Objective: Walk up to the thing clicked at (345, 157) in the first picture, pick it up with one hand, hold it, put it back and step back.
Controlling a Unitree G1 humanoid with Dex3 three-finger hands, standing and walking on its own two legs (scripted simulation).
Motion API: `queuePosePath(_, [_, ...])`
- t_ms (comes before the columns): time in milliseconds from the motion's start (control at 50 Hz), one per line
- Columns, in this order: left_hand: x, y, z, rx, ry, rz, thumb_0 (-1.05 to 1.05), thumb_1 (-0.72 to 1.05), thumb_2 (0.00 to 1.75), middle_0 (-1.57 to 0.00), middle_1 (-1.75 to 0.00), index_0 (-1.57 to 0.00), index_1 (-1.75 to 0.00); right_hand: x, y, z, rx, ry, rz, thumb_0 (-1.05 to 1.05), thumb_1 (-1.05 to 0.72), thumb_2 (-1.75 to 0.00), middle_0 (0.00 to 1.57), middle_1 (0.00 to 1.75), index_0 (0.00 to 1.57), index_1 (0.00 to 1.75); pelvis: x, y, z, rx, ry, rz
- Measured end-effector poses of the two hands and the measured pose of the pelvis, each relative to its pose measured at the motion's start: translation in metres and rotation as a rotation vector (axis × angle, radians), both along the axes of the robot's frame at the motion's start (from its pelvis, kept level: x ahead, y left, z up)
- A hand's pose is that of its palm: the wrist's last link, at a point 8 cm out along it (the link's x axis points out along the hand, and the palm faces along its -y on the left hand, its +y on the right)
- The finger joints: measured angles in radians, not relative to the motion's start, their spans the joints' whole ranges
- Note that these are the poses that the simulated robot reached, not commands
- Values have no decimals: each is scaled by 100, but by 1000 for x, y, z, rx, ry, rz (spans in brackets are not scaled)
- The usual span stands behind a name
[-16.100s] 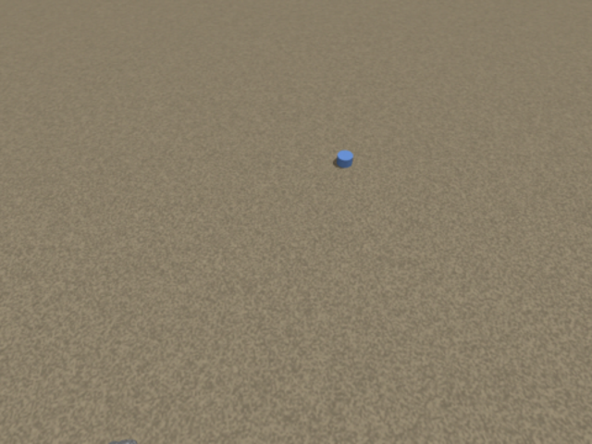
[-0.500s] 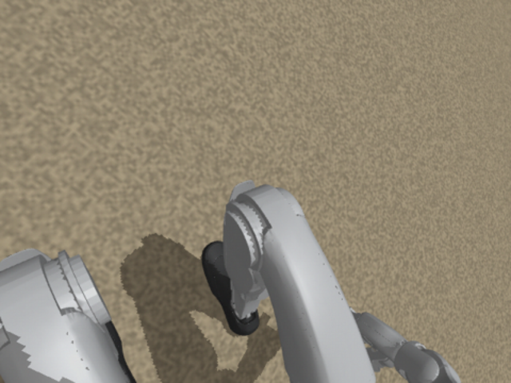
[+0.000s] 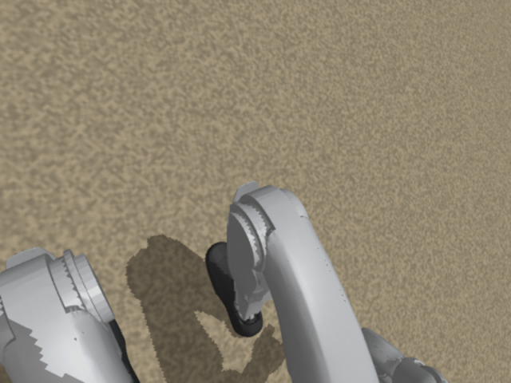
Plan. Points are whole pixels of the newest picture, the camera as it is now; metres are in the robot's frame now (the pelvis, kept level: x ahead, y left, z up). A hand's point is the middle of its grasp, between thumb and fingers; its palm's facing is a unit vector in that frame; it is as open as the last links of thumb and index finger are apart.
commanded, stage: settle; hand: left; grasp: from above
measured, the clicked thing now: out of the picture +0.44 +0.33 -0.27
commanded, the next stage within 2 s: lift in 0.56 s
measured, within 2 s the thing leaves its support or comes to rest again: neither
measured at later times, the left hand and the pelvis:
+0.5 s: hand out of the picture +0.41 +0.33 -0.15, palm faces -0.44 -0.14 -0.89, open 9.8 cm; pelvis +0.00 -0.01 +0.02, yaw +5 degrees
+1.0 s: hand out of the picture +0.39 +0.34 -0.08, palm faces -0.45 -0.14 -0.88, open 9.8 cm; pelvis +0.00 -0.01 +0.06, yaw +8 degrees
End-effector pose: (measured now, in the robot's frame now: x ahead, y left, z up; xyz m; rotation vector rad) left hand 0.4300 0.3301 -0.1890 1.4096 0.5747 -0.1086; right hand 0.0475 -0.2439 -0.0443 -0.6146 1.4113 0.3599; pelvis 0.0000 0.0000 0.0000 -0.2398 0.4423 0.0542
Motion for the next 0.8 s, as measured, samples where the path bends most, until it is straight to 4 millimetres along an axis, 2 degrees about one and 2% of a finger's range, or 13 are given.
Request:
queuePosePath(60, [2,3,9,2,-32,-2,0,3,45,-65,-60,-70,-58,3,-3,-1,1,-8,-21,0,-92,-90,20,30,20,30,2,-1,0,4,15,3])
queuePosePath(160, [1,5,36,37,-66,-21,0,3,43,-67,-58,-72,-55,18,-8,-6,16,-35,-57,0,-91,-90,20,30,20,30,6,-1,5,12,55,8])
queuePosePath(260, [-5,7,62,65,-34,-7,0,5,41,-67,-57,-72,-54,38,-10,-12,41,-99,-94,0,-91,-90,20,30,20,30,6,-1,12,26,91,17])
queuePosePath(380, [-11,7,82,59,20,10,0,4,41,-67,-57,-72,-54,54,-13,-16,61,-153,-116,0,-91,-90,20,30,20,30,3,-4,18,50,101,34])
queuePosePath(600, [-12,0,100,36,21,-41,0,3,42,-68,-56,-73,-53,47,-22,-21,9,-130,-182,0,-92,-90,20,30,20,30,0,-9,22,78,107,53])
queuePosePath(800, [-13,6,128,52,-13,-21,0,2,42,-70,-53,-75,-51,42,-23,-14,-27,-128,-248,0,-92,-90,20,30,20,30,0,-8,34,86,129,63])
